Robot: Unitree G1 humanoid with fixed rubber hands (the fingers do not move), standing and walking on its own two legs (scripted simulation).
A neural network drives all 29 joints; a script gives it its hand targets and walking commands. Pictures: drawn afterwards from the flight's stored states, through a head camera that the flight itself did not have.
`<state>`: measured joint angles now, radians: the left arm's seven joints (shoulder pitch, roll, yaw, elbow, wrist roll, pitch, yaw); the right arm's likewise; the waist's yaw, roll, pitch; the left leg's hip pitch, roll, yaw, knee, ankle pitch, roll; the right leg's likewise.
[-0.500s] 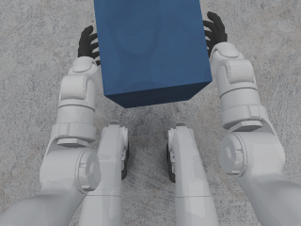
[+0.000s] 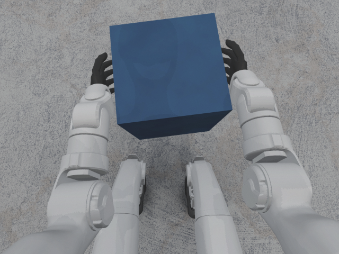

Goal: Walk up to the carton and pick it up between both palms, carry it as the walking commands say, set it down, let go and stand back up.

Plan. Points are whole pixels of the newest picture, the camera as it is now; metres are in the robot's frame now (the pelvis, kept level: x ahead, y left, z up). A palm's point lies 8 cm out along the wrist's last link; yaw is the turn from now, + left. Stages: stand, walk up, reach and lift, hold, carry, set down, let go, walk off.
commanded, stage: reach and lift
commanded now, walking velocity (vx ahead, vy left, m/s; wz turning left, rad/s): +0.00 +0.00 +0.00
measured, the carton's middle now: (169, 89) +0.47 +0.01 -0.07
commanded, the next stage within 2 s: none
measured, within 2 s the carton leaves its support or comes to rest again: neither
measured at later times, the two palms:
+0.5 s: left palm (88, 81) +0.42 +0.16 +0.06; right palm (252, 67) +0.45 -0.14 +0.07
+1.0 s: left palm (59, 63) +0.40 +0.16 +0.15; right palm (284, 49) +0.42 -0.14 +0.16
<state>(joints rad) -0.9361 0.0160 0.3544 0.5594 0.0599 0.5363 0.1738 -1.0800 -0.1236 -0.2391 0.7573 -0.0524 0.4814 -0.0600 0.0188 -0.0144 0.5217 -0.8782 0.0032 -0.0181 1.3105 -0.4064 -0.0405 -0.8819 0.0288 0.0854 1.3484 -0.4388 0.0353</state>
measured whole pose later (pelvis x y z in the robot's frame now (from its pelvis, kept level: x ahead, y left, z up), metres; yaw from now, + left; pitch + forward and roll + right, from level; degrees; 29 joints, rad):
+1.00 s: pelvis +0.05 +0.00 +0.10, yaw +0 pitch -6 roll +1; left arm -0.63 -0.08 0.35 0.59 0.17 0.66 0.13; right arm -0.72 -0.01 -0.25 0.74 -0.19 0.60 -0.01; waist 0.03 0.00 0.12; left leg -0.40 0.01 -0.02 0.77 -0.26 -0.04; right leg -0.41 0.02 0.09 0.81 -0.29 0.03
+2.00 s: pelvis +0.06 +0.00 +0.11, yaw +0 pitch -10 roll +1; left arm -0.61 -0.09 0.35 0.55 0.19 0.77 0.12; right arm -0.68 0.01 -0.26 0.70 -0.20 0.70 0.00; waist 0.00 -0.01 0.11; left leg -0.28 0.01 -0.02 0.72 -0.27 -0.03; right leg -0.29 0.01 0.09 0.75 -0.30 0.03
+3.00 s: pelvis +0.06 +0.00 +0.11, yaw +0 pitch -10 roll +1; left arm -0.54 -0.12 0.35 0.47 0.20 0.78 0.12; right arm -0.60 0.03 -0.26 0.61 -0.20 0.73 0.01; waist -0.01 0.00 0.09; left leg -0.27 0.01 -0.02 0.72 -0.27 -0.03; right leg -0.27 0.01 0.09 0.74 -0.30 0.03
